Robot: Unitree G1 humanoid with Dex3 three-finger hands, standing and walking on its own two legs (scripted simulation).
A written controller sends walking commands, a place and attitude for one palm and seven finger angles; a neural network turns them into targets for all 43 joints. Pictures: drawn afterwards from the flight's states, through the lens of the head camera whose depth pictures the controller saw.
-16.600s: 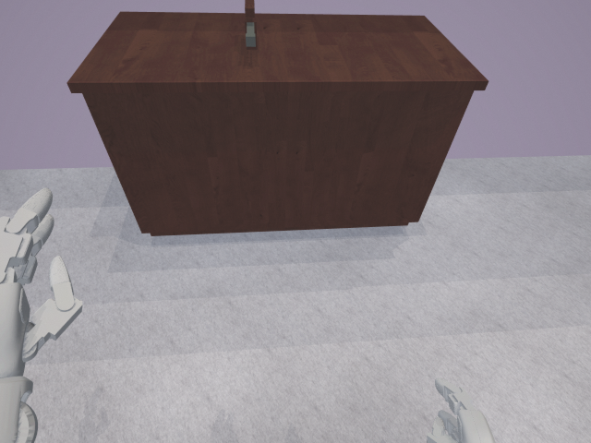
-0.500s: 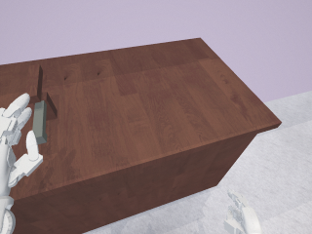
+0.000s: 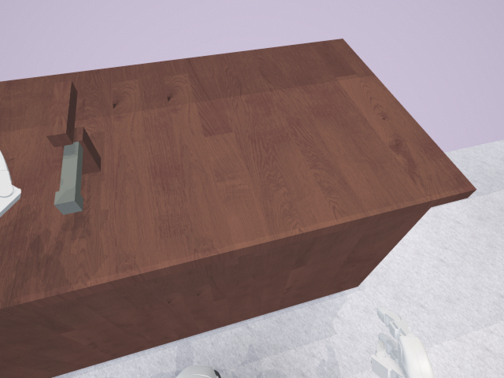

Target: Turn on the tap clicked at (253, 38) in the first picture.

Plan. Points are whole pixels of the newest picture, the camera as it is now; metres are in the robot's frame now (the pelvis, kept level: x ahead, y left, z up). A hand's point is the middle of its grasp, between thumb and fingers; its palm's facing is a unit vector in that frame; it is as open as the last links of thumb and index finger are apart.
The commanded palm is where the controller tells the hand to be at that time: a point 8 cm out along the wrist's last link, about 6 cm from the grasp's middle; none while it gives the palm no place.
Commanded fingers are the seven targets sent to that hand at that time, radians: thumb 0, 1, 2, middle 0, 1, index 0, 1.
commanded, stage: come to a stop and stand still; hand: left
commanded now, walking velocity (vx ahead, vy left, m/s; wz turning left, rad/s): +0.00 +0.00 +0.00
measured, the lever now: (69, 201) +0.32 +0.32 +0.08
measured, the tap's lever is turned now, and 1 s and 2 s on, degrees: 0 0 0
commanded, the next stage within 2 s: look again from close up in 0.68 s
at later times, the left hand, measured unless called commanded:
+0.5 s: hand (2, 221) +0.23 +0.31 +0.17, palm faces +0.41 -0.84 -0.36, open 7.5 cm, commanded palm +0.16 +0.35 +0.18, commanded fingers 0.00 0.90 0.90 -0.20 -0.30 -0.20 -0.30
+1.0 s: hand (11, 231) +0.22 +0.30 +0.16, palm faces +0.39 -0.84 -0.39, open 7.5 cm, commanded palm +0.16 +0.34 +0.18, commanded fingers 0.00 0.90 0.90 -0.20 -0.30 -0.20 -0.30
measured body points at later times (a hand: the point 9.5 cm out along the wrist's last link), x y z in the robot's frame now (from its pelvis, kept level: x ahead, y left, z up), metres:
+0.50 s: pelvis +0.01 +0.06 +0.00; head +0.04 +0.09 +0.45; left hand +0.20 +0.36 +0.19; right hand +0.20 -0.13 -0.07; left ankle +0.06 +0.14 -0.74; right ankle +0.00 -0.10 -0.73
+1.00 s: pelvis +0.01 +0.05 +0.01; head +0.03 +0.07 +0.45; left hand +0.20 +0.35 +0.18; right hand +0.20 -0.17 -0.06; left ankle +0.06 +0.14 -0.74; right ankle +0.00 -0.11 -0.73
